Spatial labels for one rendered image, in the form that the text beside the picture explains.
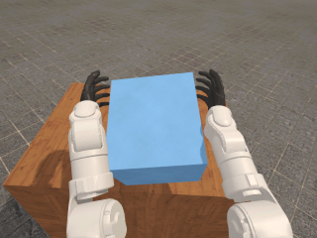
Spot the left robot forearm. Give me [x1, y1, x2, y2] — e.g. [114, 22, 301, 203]
[66, 100, 114, 238]

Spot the left robot upper arm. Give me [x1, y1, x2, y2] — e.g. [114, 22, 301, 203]
[66, 198, 127, 238]

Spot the carton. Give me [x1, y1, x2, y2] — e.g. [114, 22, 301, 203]
[106, 72, 208, 185]

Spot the pedestal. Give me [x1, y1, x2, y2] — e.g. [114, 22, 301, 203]
[2, 82, 251, 238]

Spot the right robot upper arm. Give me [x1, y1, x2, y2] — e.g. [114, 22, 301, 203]
[227, 199, 293, 238]

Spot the robot right hand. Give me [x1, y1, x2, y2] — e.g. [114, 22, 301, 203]
[195, 68, 226, 111]

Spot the right robot forearm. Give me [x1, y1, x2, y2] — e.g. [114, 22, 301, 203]
[203, 105, 293, 238]

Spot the robot left hand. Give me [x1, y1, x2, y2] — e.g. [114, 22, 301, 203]
[79, 70, 110, 108]

